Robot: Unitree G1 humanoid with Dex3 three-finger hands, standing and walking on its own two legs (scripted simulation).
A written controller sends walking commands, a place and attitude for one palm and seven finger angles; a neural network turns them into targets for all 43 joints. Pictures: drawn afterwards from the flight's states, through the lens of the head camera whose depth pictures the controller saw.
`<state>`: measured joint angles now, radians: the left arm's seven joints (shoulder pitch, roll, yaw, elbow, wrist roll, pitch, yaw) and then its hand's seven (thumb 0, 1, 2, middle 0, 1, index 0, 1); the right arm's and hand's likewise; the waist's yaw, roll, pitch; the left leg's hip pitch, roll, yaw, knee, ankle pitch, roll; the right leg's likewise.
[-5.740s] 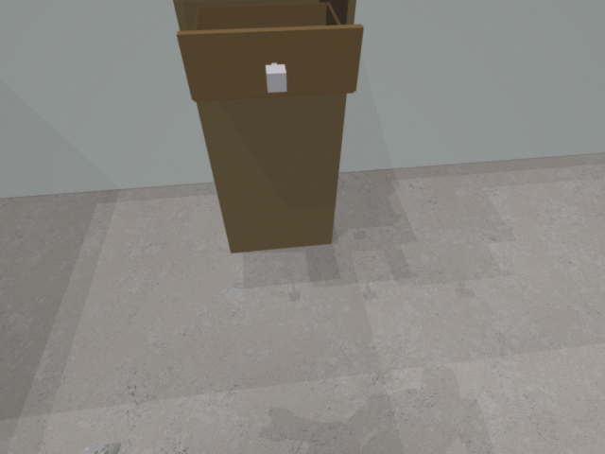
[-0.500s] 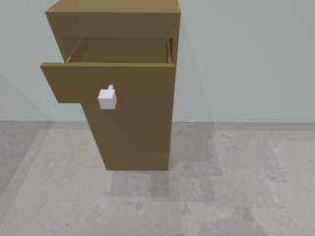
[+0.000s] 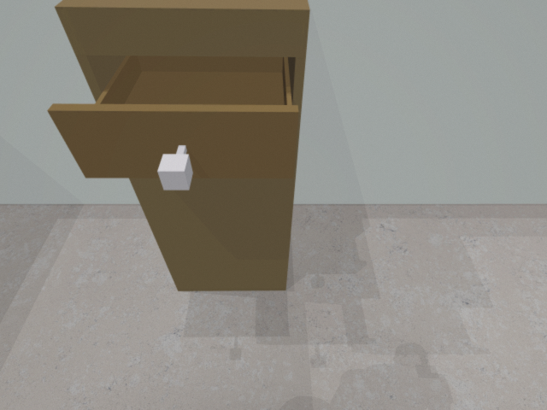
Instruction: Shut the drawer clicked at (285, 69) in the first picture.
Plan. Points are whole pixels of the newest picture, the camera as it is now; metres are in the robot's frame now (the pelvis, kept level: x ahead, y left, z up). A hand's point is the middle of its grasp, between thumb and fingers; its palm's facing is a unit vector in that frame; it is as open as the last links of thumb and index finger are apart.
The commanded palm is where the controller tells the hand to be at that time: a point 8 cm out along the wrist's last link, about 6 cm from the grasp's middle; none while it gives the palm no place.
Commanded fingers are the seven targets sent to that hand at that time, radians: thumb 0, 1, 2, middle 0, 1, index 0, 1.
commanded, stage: shuffle to correct the standing spot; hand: left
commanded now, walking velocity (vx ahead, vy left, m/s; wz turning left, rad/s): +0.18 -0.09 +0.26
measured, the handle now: (178, 163) +0.46 +0.19 +0.11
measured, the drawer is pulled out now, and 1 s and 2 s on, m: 0.18 0.18 0.18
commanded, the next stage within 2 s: come to a stop and stand still in 0.12 s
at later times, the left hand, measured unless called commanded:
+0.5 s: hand out of the picture +0.05 +0.16 -0.18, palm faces +0.08 -0.98 -0.17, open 7.4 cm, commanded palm none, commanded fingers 0.00 0.90 0.90 -0.20 -0.30 -0.20 -0.30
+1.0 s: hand out of the picture +0.09 +0.13 -0.16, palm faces +0.12 -0.96 -0.25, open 7.3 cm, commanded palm none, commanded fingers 0.00 0.90 0.90 -0.20 -0.30 -0.20 -0.30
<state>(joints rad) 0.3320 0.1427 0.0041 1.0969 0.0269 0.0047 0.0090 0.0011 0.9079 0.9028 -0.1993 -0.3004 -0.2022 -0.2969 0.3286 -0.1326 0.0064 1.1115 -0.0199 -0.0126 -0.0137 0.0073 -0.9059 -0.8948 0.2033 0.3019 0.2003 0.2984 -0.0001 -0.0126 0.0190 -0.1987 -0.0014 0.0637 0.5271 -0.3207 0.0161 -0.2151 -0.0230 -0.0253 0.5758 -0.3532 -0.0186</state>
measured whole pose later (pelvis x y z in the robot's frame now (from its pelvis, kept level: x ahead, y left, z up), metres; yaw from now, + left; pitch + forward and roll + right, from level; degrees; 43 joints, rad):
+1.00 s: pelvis +0.06 -0.06 +0.01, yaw +3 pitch +1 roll +3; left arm 0.24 0.18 0.04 0.97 0.03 0.01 0.03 0.00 0.91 0.90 -0.20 -0.30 -0.21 -0.30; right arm 0.21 -0.18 -0.04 1.02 -0.01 0.05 0.00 0.01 -0.91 -0.90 0.20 0.30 0.20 0.30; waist 0.04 -0.03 0.05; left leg -0.32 -0.01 0.06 0.74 -0.42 -0.03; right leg -0.28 -0.06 -0.08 0.49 -0.23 -0.04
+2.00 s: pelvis +0.05 -0.02 +0.01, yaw +2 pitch -2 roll +1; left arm 0.27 0.14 -0.01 1.10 0.01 -0.01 0.03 0.00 0.91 0.90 -0.20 -0.30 -0.20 -0.30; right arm 0.32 -0.15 0.03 1.11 -0.01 -0.03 -0.02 0.01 -0.91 -0.89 0.20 0.30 0.20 0.30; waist -0.01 0.04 0.03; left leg -0.14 -0.02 0.08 0.45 -0.28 0.03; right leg -0.22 -0.05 -0.03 0.50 -0.25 0.01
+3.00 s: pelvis +0.05 -0.04 -0.02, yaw +5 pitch +3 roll -1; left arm 0.39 0.24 0.19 -0.24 -0.28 -0.12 -0.24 0.01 0.90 0.90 -0.93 -1.09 -0.93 -1.09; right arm 0.34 -0.24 0.05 0.59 0.04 -0.28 -0.04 0.02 -0.90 -0.89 0.21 0.30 0.20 0.30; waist 0.00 0.04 -0.06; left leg -0.40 0.02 0.03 0.75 -0.41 0.01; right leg -0.42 -0.02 -0.08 0.72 -0.35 -0.01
